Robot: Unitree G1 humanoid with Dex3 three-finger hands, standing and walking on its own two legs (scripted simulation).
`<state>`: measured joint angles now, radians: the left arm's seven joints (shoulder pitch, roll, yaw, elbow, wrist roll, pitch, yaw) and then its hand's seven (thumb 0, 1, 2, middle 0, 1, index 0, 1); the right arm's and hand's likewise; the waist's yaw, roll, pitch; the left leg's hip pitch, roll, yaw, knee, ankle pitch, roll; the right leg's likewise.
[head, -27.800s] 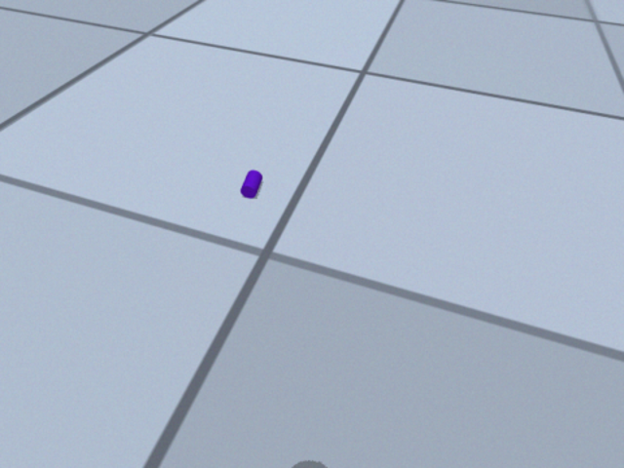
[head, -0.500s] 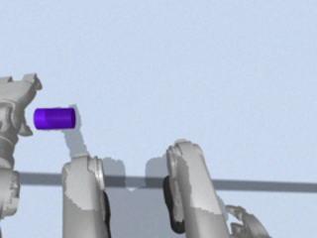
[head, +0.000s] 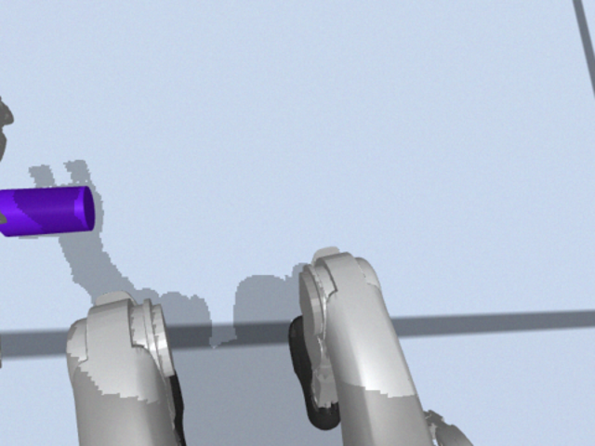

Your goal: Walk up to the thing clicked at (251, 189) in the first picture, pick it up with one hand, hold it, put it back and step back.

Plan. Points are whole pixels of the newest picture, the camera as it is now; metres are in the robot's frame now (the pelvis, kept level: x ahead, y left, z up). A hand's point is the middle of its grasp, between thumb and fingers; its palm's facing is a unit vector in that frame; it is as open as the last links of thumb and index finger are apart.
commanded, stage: home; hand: left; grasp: from above
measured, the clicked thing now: (48, 210) +0.48 +0.29 -0.29
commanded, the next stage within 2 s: none
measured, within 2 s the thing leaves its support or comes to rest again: neither
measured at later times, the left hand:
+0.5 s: hand out of the picture +0.32 +0.26 +0.06, palm faces -0.28 -0.67 -0.68, open 8.0 cm
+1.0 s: hand out of the picture +0.24 +0.20 +0.28, palm faces +0.15 -0.95 -0.25, open 7.4 cm
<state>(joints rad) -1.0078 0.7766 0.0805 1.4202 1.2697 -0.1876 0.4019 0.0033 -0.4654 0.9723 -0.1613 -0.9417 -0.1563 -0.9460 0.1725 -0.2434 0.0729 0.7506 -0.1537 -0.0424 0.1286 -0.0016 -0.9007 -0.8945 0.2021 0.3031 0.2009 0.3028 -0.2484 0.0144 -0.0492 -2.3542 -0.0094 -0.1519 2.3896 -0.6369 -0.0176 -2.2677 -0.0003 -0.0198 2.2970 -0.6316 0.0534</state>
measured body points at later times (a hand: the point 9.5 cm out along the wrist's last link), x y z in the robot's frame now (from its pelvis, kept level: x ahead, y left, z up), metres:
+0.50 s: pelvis +0.01 +0.00 +0.17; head +0.17 +0.05 +0.59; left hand +0.33 +0.30 +0.10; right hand +0.21 -0.26 +0.07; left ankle +0.08 +0.13 -0.30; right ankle +0.11 -0.14 -0.30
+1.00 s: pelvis +0.07 -0.01 +0.34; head +0.12 +0.01 +0.79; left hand +0.23 +0.25 +0.30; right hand +0.25 -0.23 +0.26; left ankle +0.08 +0.13 -0.30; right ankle +0.11 -0.14 -0.30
